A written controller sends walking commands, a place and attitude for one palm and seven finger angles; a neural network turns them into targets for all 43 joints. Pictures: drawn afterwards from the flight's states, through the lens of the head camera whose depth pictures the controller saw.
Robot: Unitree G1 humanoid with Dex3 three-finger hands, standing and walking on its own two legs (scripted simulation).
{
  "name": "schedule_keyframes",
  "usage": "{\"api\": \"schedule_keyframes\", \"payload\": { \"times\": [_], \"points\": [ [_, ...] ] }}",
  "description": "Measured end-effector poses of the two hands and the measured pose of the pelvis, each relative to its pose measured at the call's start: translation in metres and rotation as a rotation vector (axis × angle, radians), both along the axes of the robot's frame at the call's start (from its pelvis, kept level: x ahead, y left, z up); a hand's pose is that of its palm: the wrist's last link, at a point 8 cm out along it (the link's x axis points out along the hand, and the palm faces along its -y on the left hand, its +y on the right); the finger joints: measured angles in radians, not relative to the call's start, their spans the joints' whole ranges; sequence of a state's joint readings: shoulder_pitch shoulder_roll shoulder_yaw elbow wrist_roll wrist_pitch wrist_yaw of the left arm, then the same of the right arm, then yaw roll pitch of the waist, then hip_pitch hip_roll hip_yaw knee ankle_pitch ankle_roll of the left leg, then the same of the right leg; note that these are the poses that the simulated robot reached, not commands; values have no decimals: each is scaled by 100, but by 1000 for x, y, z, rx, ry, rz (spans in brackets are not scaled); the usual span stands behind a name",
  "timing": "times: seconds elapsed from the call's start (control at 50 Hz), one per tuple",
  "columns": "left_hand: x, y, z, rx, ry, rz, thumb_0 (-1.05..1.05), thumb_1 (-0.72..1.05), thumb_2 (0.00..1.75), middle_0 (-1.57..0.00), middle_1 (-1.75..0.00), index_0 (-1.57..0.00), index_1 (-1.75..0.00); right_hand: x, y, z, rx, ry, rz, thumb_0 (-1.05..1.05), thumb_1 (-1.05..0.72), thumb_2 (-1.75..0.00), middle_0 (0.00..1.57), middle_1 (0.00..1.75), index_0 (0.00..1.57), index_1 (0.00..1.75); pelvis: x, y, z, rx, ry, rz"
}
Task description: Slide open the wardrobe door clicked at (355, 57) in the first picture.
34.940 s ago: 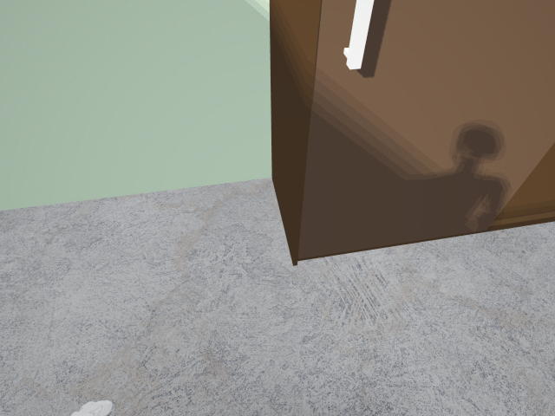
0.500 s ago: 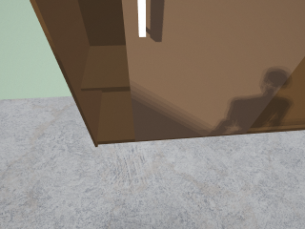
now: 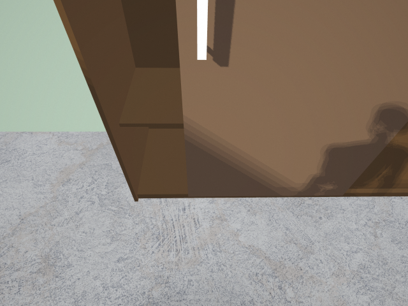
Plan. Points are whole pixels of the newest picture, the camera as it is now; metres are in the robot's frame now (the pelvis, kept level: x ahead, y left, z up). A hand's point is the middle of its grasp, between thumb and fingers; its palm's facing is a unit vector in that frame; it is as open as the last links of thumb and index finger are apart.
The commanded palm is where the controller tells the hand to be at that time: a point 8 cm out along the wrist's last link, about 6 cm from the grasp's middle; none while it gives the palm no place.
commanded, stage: take the last steps up to it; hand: left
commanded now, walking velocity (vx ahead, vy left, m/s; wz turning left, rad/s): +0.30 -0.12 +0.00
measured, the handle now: (202, 11) +0.72 +0.05 +0.24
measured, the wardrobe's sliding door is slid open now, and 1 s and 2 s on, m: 0.28 0.28 0.28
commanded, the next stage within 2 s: come to a stop and stand still in 0.48 s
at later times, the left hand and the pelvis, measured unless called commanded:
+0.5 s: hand (133, 286) +0.19 +0.18 -0.18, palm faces +0.07 -0.97 -0.23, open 7.4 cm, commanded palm none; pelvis +0.14 -0.02 -0.01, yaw +2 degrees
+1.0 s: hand (146, 233) +0.32 +0.18 -0.17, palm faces +0.00 -0.97 -0.25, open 7.4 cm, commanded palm none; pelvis +0.25 -0.02 +0.00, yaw +0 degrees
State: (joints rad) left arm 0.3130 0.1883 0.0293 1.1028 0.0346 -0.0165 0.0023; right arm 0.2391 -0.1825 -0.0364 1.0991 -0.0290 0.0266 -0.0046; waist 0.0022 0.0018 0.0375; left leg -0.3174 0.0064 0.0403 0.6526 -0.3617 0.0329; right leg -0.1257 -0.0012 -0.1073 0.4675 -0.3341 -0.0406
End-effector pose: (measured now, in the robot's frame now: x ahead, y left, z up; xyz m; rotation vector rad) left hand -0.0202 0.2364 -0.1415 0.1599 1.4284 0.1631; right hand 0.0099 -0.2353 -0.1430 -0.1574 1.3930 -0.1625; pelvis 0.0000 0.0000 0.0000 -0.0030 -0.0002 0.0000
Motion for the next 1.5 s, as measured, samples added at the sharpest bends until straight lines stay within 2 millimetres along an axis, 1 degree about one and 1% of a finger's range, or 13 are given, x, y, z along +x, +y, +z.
{"api": "schedule_keyframes", "payload": {
  "times": [0.1,0.24,0.3,0.42,0.48,0.58,0.66,0.84,0.96,1.08,1.22,1.34,1.5],
  "points": [
    [-16,-17,1,-27,94,45,0,90,90,-20,-30,-20,-29,31,-5,3,-8,13,5,1,-91,-90,20,30,20,30,26,-1,2,-9,-2,9],
    [-12,-21,-13,-91,242,68,0,90,90,-20,-30,-20,-29,115,6,-6,-31,-129,32,1,-91,-90,20,30,20,30,72,13,-16,-17,-16,-17],
    [23,-14,-19,-81,224,23,1,90,90,-20,-30,-20,-29,126,9,-7,-31,-153,12,1,-91,-90,20,30,20,30,84,10,-18,9,-26,-36],
    [147,-6,-4,-19,-71,17,1,91,90,-20,-30,-20,-29,127,2,-9,15,-20,42,1,-90,-90,20,30,20,30,114,-6,-6,-5,-16,19],
    [191,-7,-6,25,-189,9,0,91,90,-20,-30,-19,-29,141,-11,-16,28,19,39,1,-90,-90,21,30,21,30,134,-20,-14,16,-4,36],
    [228,-15,-2,15,-174,-8,0,91,90,-20,-30,-19,-29,195,-26,0,-10,-57,20,1,-91,-90,20,30,20,30,170,-20,-6,-11,1,35],
    [255,-17,-17,-20,-124,-32,0,90,90,-20,-30,-20,-29,236,-31,2,-59,-159,23,1,-91,-90,20,30,20,30,199,-16,-14,-22,4,3],
    [322,-32,0,18,-165,-42,0,90,90,-20,-30,-20,-29,267,-34,-2,-14,-40,2,1,-91,-90,20,30,20,30,238,-34,-3,24,3,19],
    [331,-21,7,45,-140,-37,0,90,90,-20,-30,-20,-29,300,-38,6,-34,-52,10,1,-91,-90,20,30,20,30,244,-26,4,33,19,0],
    [335,7,-11,50,-98,-49,0,90,90,-20,-30,-20,-29,328,-33,6,-83,-140,33,1,-91,-90,20,30,20,30,252,-7,-10,-8,22,-20],
    [343,16,-3,66,-109,-46,1,90,90,-20,-30,-20,-29,314,-21,10,-77,-102,65,1,-90,-90,20,30,20,30,249,-9,-1,-14,14,-2],
    [344,0,4,76,-167,-82,0,90,90,-20,-30,-20,-29,293,-28,0,-25,-81,25,1,-90,-90,21,30,21,30,247,-25,-5,4,17,-16],
    [335,-29,4,46,-224,-112,1,90,90,-20,-30,-20,-29,288,-38,1,-19,-205,-24,1,-91,-90,20,30,20,30,246,-28,-9,3,-23,-18]
  ]
}}
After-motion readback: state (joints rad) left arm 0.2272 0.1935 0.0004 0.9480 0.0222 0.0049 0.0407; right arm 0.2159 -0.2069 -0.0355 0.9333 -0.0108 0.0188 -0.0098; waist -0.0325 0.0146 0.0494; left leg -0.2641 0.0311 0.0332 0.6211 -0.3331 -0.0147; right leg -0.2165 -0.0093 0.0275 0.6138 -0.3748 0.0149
